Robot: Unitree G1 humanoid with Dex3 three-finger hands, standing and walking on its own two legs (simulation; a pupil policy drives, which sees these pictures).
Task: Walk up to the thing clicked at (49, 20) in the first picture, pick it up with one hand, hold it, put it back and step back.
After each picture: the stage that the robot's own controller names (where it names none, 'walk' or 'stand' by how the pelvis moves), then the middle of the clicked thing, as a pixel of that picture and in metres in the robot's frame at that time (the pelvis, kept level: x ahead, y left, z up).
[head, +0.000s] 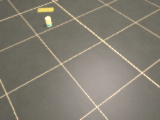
stand; (48, 21) +1.71 +0.52 -0.72
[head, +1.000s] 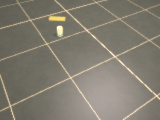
walk; (59, 31) +1.62 +0.30 -0.70
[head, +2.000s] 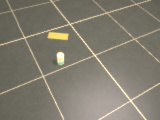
walk; (60, 58) +1.02 +0.20 -0.72
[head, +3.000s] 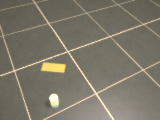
walk; (54, 101) +0.61 +0.24 -0.71
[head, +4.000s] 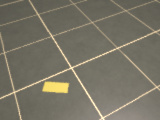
walk; out of the picture +0.41 +0.26 -0.70
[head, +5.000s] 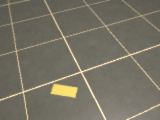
stand; out of the picture +0.37 +0.22 -0.72
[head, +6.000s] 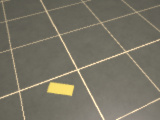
stand; out of the picture +0.36 +0.23 -0.73
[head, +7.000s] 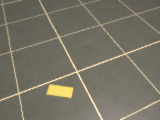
stand; out of the picture +0.36 +0.24 -0.73
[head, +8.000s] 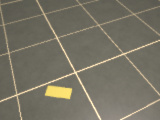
stand; out of the picture +0.34 +0.25 -0.73
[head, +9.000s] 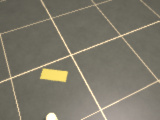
go down; (52, 119) +0.37 +0.25 -0.70
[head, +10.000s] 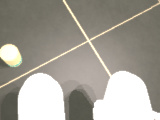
go down; (11, 56) +0.42 +0.28 -0.28
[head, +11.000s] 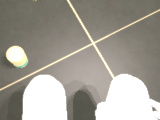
close in; (18, 57) +0.42 +0.28 -0.30
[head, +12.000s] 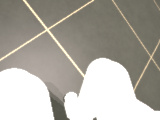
close in; out of the picture +0.40 +0.31 -0.22
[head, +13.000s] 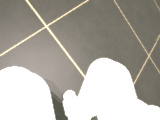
close; out of the picture +0.39 +0.31 -0.22
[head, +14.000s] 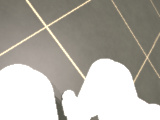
lift; out of the picture +0.36 +0.29 -0.22
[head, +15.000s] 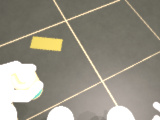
lift; (28, 84) +0.32 +0.20 -0.01
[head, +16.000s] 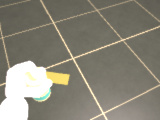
hold; (38, 85) +0.33 +0.19 +0.01
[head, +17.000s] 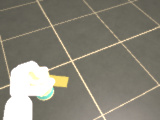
hold; (41, 84) +0.34 +0.18 +0.00
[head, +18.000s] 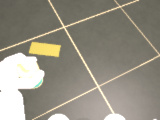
crouch; (30, 74) +0.37 +0.21 -0.06
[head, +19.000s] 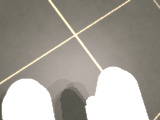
lower; out of the picture +0.45 +0.31 -0.14
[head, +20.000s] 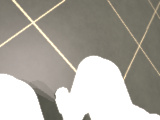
lower; out of the picture +0.41 +0.30 -0.23
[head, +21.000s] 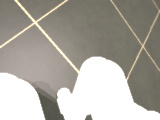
lower; out of the picture +0.41 +0.31 -0.22
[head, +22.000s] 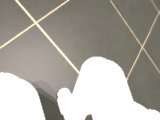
lower; out of the picture +0.41 +0.31 -0.22
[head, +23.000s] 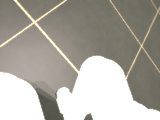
lower; out of the picture +0.41 +0.31 -0.22
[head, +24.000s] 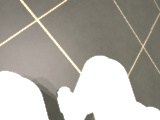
open; out of the picture +0.40 +0.29 -0.23
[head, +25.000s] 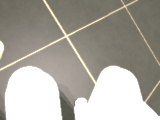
stand; out of the picture +0.41 +0.27 -0.24
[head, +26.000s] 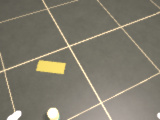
stand; (53, 115) +0.37 +0.21 -0.60
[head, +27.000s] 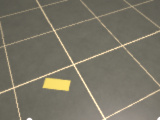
stand; out of the picture +0.37 +0.21 -0.66
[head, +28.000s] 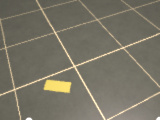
stand; out of the picture +0.37 +0.21 -0.67
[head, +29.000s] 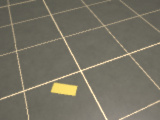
stand; out of the picture +0.38 +0.20 -0.72
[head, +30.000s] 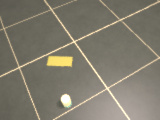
walk; (66, 101) +0.47 +0.19 -0.69
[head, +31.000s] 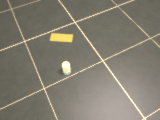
walk; (66, 68) +0.77 +0.18 -0.69
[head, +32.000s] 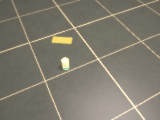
stand; (65, 64) +0.98 +0.23 -0.71
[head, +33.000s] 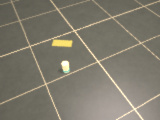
stand; (65, 67) +0.97 +0.24 -0.73
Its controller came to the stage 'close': yes
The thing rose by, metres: 0.71
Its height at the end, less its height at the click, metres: +0.00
